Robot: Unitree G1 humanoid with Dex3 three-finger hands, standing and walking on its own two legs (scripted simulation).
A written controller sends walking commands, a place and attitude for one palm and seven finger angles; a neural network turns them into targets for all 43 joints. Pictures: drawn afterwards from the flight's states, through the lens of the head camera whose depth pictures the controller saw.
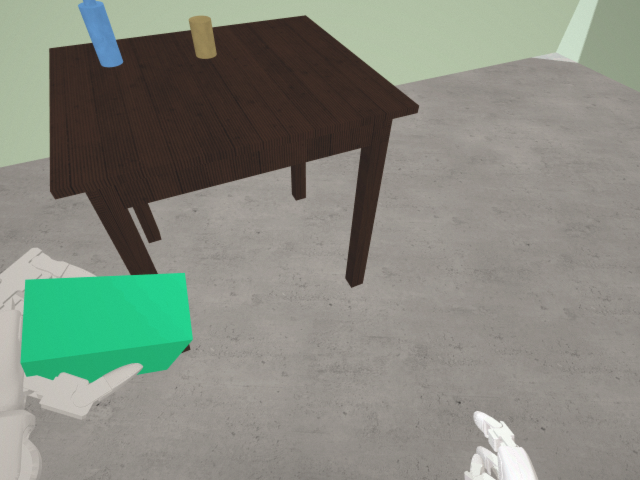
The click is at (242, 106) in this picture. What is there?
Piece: table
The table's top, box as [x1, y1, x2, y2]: [49, 15, 418, 198]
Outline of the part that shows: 418,105 305,15 212,27 217,54 209,59 201,59 195,56 190,30 118,39 116,41 123,62 115,67 103,67 100,65 92,43 49,48 50,191 55,198 63,197 417,112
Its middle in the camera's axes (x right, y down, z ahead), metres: -0.28 -0.43 +1.05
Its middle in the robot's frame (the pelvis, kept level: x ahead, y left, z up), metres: +1.07 +0.33 -0.01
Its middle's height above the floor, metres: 0.77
